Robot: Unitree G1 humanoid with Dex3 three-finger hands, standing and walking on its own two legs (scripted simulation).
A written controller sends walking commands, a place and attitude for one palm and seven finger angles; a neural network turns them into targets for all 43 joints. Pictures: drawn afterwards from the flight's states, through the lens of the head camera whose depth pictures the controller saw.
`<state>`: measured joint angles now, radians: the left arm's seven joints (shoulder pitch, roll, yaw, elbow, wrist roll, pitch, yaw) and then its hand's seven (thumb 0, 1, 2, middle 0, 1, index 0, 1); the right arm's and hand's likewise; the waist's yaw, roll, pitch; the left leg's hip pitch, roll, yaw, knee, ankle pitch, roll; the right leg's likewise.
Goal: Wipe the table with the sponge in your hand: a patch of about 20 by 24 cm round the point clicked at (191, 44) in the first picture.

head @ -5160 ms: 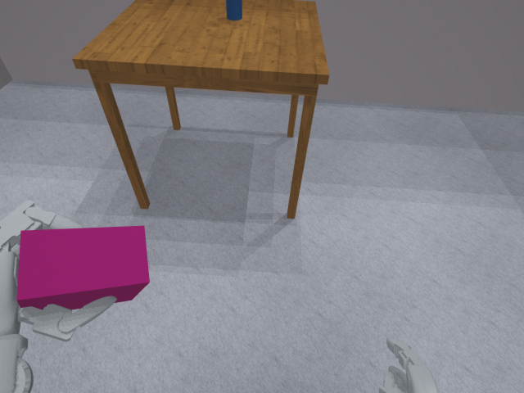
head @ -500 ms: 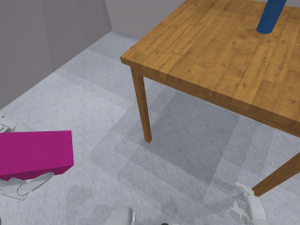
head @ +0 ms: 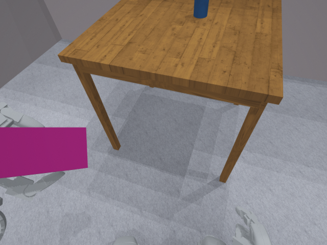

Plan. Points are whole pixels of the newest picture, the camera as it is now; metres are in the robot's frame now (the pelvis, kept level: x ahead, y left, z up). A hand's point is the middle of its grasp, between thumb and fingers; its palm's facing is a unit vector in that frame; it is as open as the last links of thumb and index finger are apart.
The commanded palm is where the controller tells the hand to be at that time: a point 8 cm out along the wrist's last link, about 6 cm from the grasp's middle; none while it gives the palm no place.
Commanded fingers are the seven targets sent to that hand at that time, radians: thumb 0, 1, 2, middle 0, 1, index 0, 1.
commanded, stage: turn to face it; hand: left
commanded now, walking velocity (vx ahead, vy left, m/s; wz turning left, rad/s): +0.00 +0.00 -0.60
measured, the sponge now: (54, 152) +0.23 +0.21 +0.19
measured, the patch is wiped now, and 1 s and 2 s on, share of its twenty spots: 0.00 0.00 0.00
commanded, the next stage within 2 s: take the last steps up to it in 1.22 s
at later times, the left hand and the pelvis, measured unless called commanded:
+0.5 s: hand (106, 163) +0.20 +0.11 +0.21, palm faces +0.21 -0.88 -0.43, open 10.5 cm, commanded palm +0.17 +0.15 +0.21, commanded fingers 0.00 0.10 1.30 -1.20 -1.60 -1.20 -1.60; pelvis -0.07 -0.07 +0.02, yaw -18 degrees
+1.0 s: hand (209, 211) +0.15 -0.04 +0.21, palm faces -0.08 -0.88 -0.47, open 10.5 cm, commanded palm +0.13 +0.02 +0.21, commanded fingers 0.00 0.10 1.30 -1.20 -1.60 -1.20 -1.60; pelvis -0.15 -0.14 +0.03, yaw -31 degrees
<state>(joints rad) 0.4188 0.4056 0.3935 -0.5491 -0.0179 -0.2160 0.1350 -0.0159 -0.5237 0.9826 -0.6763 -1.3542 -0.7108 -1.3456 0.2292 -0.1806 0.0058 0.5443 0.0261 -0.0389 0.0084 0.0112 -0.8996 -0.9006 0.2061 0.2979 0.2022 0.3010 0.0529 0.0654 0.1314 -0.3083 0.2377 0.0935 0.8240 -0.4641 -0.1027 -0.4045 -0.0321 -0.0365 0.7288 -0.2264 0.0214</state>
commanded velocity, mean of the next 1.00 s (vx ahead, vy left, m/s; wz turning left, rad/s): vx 0.00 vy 0.00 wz -0.48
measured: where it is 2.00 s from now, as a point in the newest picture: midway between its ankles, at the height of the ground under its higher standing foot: outside the picture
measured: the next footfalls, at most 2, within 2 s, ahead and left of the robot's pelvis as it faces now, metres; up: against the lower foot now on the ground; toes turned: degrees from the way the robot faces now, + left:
left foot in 0.26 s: +0.02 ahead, +0.08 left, +0.00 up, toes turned -5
right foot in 0.56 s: -0.07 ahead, -0.21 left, +0.00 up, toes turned -25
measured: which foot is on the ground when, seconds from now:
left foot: up 0.00-0.24, down 0.26-0.58, up 0.60-1.00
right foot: down 0.00-0.28, up 0.30-0.54, down 0.56-1.00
